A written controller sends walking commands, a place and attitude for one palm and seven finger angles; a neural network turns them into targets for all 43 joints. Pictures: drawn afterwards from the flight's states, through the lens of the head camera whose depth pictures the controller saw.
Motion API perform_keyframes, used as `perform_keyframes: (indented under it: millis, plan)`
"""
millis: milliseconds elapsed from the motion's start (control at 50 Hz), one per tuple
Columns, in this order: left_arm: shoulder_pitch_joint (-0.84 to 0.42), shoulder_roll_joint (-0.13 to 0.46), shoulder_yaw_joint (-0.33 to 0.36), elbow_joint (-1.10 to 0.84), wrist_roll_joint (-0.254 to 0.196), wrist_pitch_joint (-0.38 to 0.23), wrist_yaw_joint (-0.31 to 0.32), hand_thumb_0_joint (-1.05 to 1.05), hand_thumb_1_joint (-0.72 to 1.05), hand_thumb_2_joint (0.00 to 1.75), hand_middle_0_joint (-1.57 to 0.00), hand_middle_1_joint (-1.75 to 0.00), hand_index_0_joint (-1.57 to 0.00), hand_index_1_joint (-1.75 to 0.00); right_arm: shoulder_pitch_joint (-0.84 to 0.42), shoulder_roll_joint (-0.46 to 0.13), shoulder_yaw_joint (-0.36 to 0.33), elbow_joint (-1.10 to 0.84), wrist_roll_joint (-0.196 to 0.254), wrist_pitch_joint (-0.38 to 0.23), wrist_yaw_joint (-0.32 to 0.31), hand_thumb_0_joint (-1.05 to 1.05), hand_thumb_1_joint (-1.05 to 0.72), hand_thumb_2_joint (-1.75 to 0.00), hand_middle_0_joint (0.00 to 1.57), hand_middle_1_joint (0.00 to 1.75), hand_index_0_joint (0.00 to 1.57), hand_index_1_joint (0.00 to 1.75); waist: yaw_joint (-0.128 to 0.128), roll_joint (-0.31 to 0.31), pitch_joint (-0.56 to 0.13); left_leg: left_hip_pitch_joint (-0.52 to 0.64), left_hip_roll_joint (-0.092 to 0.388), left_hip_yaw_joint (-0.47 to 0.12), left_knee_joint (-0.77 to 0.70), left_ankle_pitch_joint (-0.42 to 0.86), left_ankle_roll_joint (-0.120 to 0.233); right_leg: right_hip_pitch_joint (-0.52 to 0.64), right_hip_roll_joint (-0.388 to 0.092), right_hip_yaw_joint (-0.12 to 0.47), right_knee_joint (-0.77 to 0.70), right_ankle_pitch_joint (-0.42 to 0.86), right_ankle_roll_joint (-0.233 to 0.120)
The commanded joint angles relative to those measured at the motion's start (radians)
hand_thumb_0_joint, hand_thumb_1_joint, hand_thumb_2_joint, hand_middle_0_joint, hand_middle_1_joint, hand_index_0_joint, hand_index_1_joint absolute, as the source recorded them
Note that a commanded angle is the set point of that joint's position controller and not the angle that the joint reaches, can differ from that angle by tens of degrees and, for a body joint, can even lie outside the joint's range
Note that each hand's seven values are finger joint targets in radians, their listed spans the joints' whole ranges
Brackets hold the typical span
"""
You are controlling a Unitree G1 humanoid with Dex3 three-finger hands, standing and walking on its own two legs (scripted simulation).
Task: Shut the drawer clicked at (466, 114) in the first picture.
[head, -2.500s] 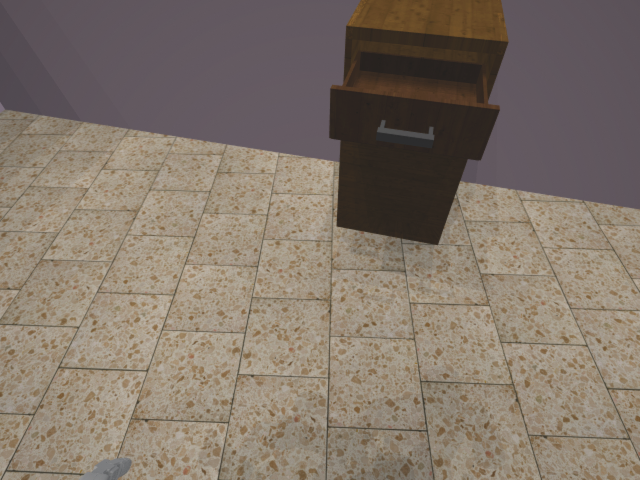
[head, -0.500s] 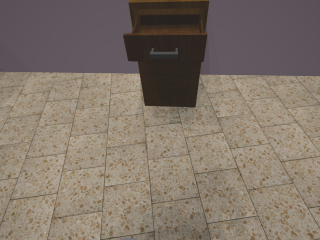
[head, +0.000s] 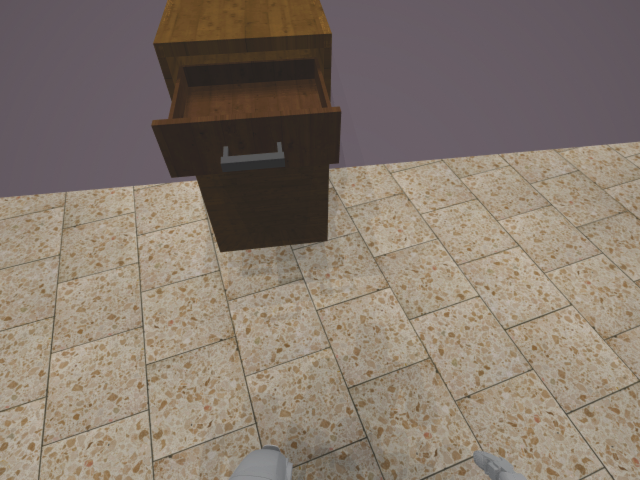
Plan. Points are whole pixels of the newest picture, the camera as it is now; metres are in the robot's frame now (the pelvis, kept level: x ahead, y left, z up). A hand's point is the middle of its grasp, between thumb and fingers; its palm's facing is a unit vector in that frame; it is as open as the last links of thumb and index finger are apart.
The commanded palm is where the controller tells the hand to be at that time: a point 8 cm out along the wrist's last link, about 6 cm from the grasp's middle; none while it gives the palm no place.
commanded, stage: walk to a spot facing it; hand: left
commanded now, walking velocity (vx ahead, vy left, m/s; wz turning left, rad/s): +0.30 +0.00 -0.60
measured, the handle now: (253, 155) +0.73 +0.25 -0.05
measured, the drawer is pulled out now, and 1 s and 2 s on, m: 0.30 0.30 0.30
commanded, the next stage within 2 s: none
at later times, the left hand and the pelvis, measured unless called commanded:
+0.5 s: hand (211, 351) +0.33 +0.24 -0.17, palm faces -0.30 -0.94 -0.17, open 7.4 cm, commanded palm none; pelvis +0.16 +0.09 +0.00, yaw -19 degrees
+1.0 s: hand (270, 321) +0.39 +0.15 -0.16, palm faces -0.54 -0.80 -0.25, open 7.4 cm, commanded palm none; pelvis +0.21 +0.03 -0.01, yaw -36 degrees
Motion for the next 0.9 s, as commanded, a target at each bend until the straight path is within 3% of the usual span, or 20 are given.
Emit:
perform_keyframes:
  millis: [0,40,60,80,100,120,160,200,260,380,580,680,700,720,740,760,780,800,840,880]
  plan:
    - [-0.009,0.220,0.061,-0.056,0.003,-0.011,0.021,0.00,0.90,0.90,-0.20,-0.30,-0.20,-0.30,-0.099,-0.064,-0.009,-0.150,0.013,-0.063,-0.005,0.00,-0.90,-0.90,0.20,0.30,0.20,0.30,-0.045,-0.170,0.072,0.114,-0.049,0.027,-0.206,-0.065,0.037,-0.056,-0.258,0.184,0.085,0.689,-0.101]
    - [-0.068,0.230,0.074,-0.071,-0.009,-0.017,0.016,0.00,0.90,0.90,-0.20,-0.30,-0.20,-0.30,0.183,-0.119,-0.022,-0.070,0.011,-0.073,-0.032,0.00,-0.90,-0.90,0.20,0.30,0.20,0.30,-0.172,-0.130,-0.059,0.536,-0.071,0.021,-0.379,0.080,0.062,-0.211,-0.165,0.121,0.350,0.736,-0.042]
    - [-0.044,0.188,0.077,-0.079,-0.024,-0.017,0.004,0.00,0.90,0.90,-0.20,-0.30,-0.20,-0.30,0.342,-0.212,-0.044,-0.026,-0.001,-0.077,-0.047,0.00,-0.90,-0.90,0.20,0.30,0.20,0.30,-0.214,0.017,-0.197,0.813,0.114,-0.147,-0.397,0.090,0.100,-0.365,-0.072,0.030,0.608,0.445,-0.008]
    - [-0.003,0.124,0.068,-0.092,-0.033,-0.015,-0.013,0.00,0.90,0.90,-0.20,-0.30,-0.20,-0.30,0.418,-0.305,-0.054,-0.010,-0.002,-0.079,-0.048,0.00,-0.90,-0.90,0.20,0.30,0.20,0.30,-0.191,0.298,-0.257,0.891,0.420,-0.527,-0.490,0.199,0.200,-0.571,0.021,-0.117,0.931,-0.221,0.051]
    - [-0.025,0.148,0.070,-0.097,-0.028,-0.011,-0.012,0.00,0.90,0.90,-0.20,-0.30,-0.20,-0.30,0.346,-0.263,-0.035,-0.035,0.001,-0.064,-0.046,0.00,-0.90,-0.90,0.20,0.30,0.20,0.30,-0.160,0.180,-0.170,0.740,0.464,-0.626,-0.577,0.182,0.264,-0.608,-0.042,-0.097,1.055,-0.220,0.045]
    - [-0.053,0.158,0.073,-0.095,-0.017,-0.002,-0.014,0.00,0.90,0.90,-0.20,-0.30,-0.20,-0.30,0.248,-0.192,-0.021,-0.053,-0.001,-0.062,-0.042,0.00,-0.90,-0.90,0.20,0.30,0.20,0.30,-0.112,0.074,-0.042,0.578,0.412,-0.478,-0.608,0.092,0.263,-0.622,-0.096,-0.132,1.094,-0.155,0.052]
    - [-0.105,0.133,0.073,-0.096,0.000,0.027,-0.037,0.00,0.90,0.90,-0.20,-0.30,-0.20,-0.30,0.158,-0.088,0.015,-0.055,-0.001,-0.078,-0.049,0.00,-0.90,-0.90,0.20,0.30,0.20,0.30,-0.061,0.144,0.090,0.346,0.304,-0.259,-0.633,0.197,0.189,-0.588,-0.155,-0.168,1.091,-0.026,0.070]
    - [-0.077,0.103,0.063,-0.085,0.000,0.060,-0.046,0.00,0.90,0.90,-0.20,-0.30,-0.20,-0.30,0.160,-0.057,0.027,-0.034,0.000,-0.085,-0.054,0.00,-0.90,-0.90,0.20,0.30,0.20,0.30,-0.027,0.144,0.080,0.309,0.241,-0.066,-0.597,0.460,0.149,-0.544,-0.162,-0.202,1.051,0.019,0.086]
    - [-0.097,0.088,0.059,-0.093,-0.001,0.085,-0.046,0.00,0.90,0.90,-0.20,-0.30,-0.20,-0.30,0.205,-0.076,0.021,-0.007,0.002,-0.088,-0.061,0.00,-0.90,-0.90,0.20,0.30,0.20,0.30,-0.030,0.122,0.013,0.395,0.221,0.055,-0.568,0.642,0.141,-0.578,-0.162,-0.226,1.019,0.062,0.104]
    - [-0.238,0.084,0.053,-0.134,0.002,0.110,-0.042,0.00,0.90,0.90,-0.20,-0.30,-0.20,-0.30,0.301,-0.086,0.020,0.034,0.004,-0.073,-0.070,0.00,-0.90,-0.90,0.20,0.30,0.20,0.30,-0.061,0.101,0.011,0.519,0.223,0.103,-0.530,0.806,0.093,-0.679,-0.158,-0.248,0.940,0.144,0.119]
    - [-0.470,0.079,0.033,-0.187,-0.004,0.110,-0.041,0.00,0.90,0.90,-0.20,-0.30,-0.20,-0.30,0.410,-0.097,0.005,0.089,-0.011,-0.037,-0.070,0.00,-0.90,-0.90,0.20,0.30,0.20,0.30,-0.143,0.106,0.066,0.644,0.286,0.168,-0.486,0.788,0.187,-0.631,-0.168,-0.341,0.616,-0.006,0.099]
    - [-0.440,0.094,0.039,-0.201,-0.004,0.086,-0.031,0.00,0.90,0.90,-0.20,-0.30,-0.20,-0.30,0.405,-0.132,-0.016,0.083,-0.007,-0.022,-0.059,0.00,-0.90,-0.90,0.20,0.30,0.20,0.30,-0.126,0.132,0.005,0.666,0.322,0.229,-0.358,0.956,0.173,-0.482,-0.122,-0.393,0.449,-0.080,0.058]
    - [-0.388,0.101,0.044,-0.194,-0.004,0.078,-0.029,0.00,0.90,0.90,-0.20,-0.30,-0.20,-0.30,0.391,-0.142,-0.020,0.073,-0.005,-0.021,-0.055,0.00,-0.90,-0.90,0.20,0.30,0.20,0.30,-0.096,0.121,-0.026,0.656,0.318,0.248,-0.289,0.982,0.154,-0.413,-0.106,-0.399,0.385,-0.047,0.049]
    - [-0.311,0.123,0.053,-0.176,-0.003,0.063,-0.026,0.00,0.90,0.90,-0.20,-0.30,-0.20,-0.30,0.376,-0.149,-0.025,0.060,0.001,-0.021,-0.049,0.00,-0.90,-0.90,0.20,0.30,0.20,0.30,-0.056,0.094,-0.076,0.589,0.309,0.261,-0.150,0.937,0.119,-0.268,-0.112,-0.379,0.272,0.051,0.033]
    - [-0.185,0.183,0.067,-0.140,0.000,0.047,-0.018,0.00,0.90,0.90,-0.20,-0.30,-0.20,-0.30,0.345,-0.145,-0.024,0.034,0.015,-0.020,-0.039,0.00,-0.90,-0.90,0.20,0.30,0.20,0.30,0.006,-0.002,-0.171,0.394,0.268,0.297,0.090,0.713,0.068,0.002,-0.212,-0.251,0.190,0.355,-0.025]
    - [-0.097,0.287,0.088,-0.119,-0.009,0.040,-0.002,0.00,0.90,0.90,-0.20,-0.30,-0.20,-0.30,0.300,-0.082,-0.014,-0.022,0.020,-0.017,-0.038,0.00,-0.90,-0.90,0.20,0.30,0.20,0.30,0.026,-0.225,-0.235,0.038,0.058,0.283,0.374,-0.318,-0.018,0.245,-0.504,0.180,0.199,1.018,-0.184]
    - [-0.089,0.315,0.096,-0.114,-0.030,0.051,0.012,0.00,0.90,0.90,-0.20,-0.30,-0.20,-0.30,0.204,-0.094,-0.011,-0.063,0.013,-0.012,-0.054,0.00,-0.90,-0.90,0.20,0.30,0.20,0.30,0.041,-0.178,-0.230,-0.020,0.039,0.096,0.491,-0.450,-0.015,0.205,-0.553,0.179,0.209,1.208,-0.263]
    - [-0.137,0.276,0.091,-0.121,-0.027,0.058,0.020,0.00,0.90,0.90,-0.20,-0.30,-0.20,-0.30,0.161,-0.078,-0.012,-0.066,0.013,-0.005,-0.053,0.00,-0.90,-0.90,0.20,0.30,0.20,0.30,0.017,-0.098,-0.149,-0.041,0.079,0.027,0.477,-0.362,-0.003,0.129,-0.497,0.079,0.182,1.011,-0.241]
    - [-0.258,0.229,0.078,-0.154,-0.025,0.058,0.021,0.00,0.90,0.90,-0.20,-0.30,-0.20,-0.30,0.145,-0.070,-0.014,-0.060,0.002,0.014,-0.044,0.00,-0.90,-0.90,0.20,0.30,0.20,0.30,-0.055,-0.062,-0.038,0.005,0.092,0.003,0.394,-0.246,-0.012,-0.087,-0.404,0.011,0.105,0.732,-0.164]
    - [-0.327,0.206,0.071,-0.173,-0.015,0.050,0.020,0.00,0.90,0.90,-0.20,-0.30,-0.20,-0.30,0.186,-0.053,-0.017,-0.036,-0.004,0.028,-0.045,0.00,-0.90,-0.90,0.20,0.30,0.20,0.30,-0.106,-0.068,0.006,0.077,0.065,0.011,0.308,-0.194,-0.024,-0.220,-0.345,-0.046,0.078,0.689,-0.129]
